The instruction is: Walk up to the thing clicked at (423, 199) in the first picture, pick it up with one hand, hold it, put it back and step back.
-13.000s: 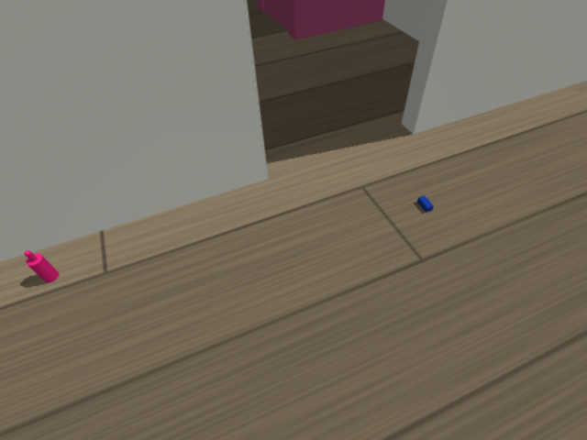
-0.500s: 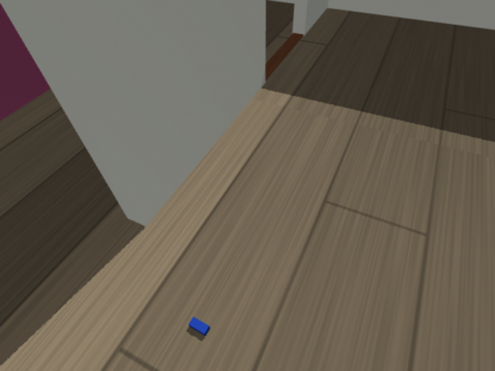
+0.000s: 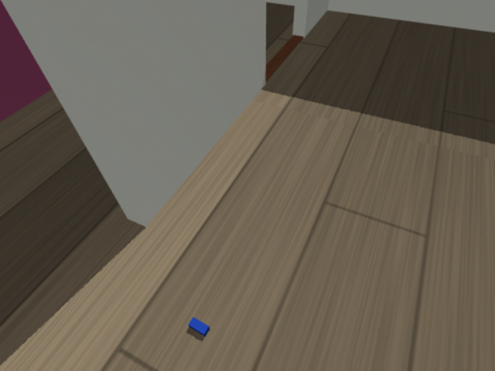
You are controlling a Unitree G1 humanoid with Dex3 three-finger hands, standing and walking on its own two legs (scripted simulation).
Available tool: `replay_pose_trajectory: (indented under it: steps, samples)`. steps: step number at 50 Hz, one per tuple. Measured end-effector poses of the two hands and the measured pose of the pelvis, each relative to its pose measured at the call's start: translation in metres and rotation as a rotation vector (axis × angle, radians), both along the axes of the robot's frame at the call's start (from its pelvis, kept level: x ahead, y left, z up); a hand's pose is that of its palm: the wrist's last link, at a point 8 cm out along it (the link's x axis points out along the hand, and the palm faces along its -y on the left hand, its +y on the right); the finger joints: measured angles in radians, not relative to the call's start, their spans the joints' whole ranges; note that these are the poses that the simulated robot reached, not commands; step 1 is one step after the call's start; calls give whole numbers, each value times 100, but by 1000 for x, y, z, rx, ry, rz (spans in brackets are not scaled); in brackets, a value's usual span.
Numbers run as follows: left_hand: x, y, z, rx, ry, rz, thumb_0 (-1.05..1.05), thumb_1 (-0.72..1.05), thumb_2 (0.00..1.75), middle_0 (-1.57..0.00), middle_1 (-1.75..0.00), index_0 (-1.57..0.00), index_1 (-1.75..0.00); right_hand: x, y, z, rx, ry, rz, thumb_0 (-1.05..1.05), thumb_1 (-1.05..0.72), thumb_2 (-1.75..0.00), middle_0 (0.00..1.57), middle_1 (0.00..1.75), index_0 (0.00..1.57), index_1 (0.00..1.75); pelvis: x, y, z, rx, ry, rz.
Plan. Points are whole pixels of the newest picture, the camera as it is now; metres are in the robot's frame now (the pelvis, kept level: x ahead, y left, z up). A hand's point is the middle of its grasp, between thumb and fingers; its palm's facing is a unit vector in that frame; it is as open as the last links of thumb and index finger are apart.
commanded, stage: stand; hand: left
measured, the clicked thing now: (199, 326) +0.43 +0.25 -0.77
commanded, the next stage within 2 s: walk up in 0.02 s
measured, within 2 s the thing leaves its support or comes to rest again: neither
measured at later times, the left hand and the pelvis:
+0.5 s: hand out of the picture +0.05 +0.31 -0.19, palm faces -0.04 -0.93 -0.36, open 7.3 cm; pelvis -0.10 +0.05 -0.02, yaw +0 degrees
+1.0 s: hand out of the picture -0.09 +0.27 -0.15, palm faces -0.05 -0.91 -0.40, open 7.3 cm; pelvis -0.22 +0.02 -0.02, yaw -3 degrees
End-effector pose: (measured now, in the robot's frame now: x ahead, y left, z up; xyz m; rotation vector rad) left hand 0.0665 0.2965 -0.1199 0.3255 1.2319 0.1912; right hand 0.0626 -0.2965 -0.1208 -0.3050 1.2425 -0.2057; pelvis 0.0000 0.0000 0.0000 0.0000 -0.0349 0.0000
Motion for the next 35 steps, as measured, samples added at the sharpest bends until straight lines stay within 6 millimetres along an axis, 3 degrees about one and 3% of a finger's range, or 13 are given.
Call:
replay_pose_trajectory:
  steps: [4,12,16,19,22,27,35]
  samples:
    - [-1,4,-1,5,-12,23,0,91,90,-20,-30,-21,-30,-1,-2,-2,-3,4,-6,0,-90,-90,20,30,20,30,-8,0,-2,-1,2,0]
    - [-13,24,-8,37,-24,12,0,91,90,-20,-30,-21,-30,-18,-9,-7,-52,8,-1,0,-90,-90,20,30,20,30,-47,12,-14,-5,-1,3]
    - [-16,41,-17,37,-41,-28,0,91,90,-21,-30,-21,-30,-44,0,-5,-82,17,-10,0,-90,-90,20,30,20,30,-66,29,-21,4,12,4]
    - [-12,56,-32,31,-77,-46,0,91,90,-21,-30,-21,-30,-74,8,-8,-120,33,-15,0,-90,-90,20,30,20,30,-80,45,-35,-15,26,15]
    - [-14,63,-36,29,-101,-42,0,91,90,-20,-30,-21,-30,-107,22,-6,-125,93,-21,0,-90,-90,20,30,20,30,-94,49,-33,-1,3,3]
    - [-36,58,-30,1,-70,-47,0,91,90,-20,-30,-20,-30,-142,37,5,-117,122,-45,0,-90,-90,20,30,20,30,-107,53,-20,-25,19,-10]
    - [-82,53,-26,25,-14,-83,0,91,90,-20,-30,-21,-30,-151,31,-1,-107,6,-49,0,-90,-90,20,30,20,30,-143,46,-22,-12,17,-57]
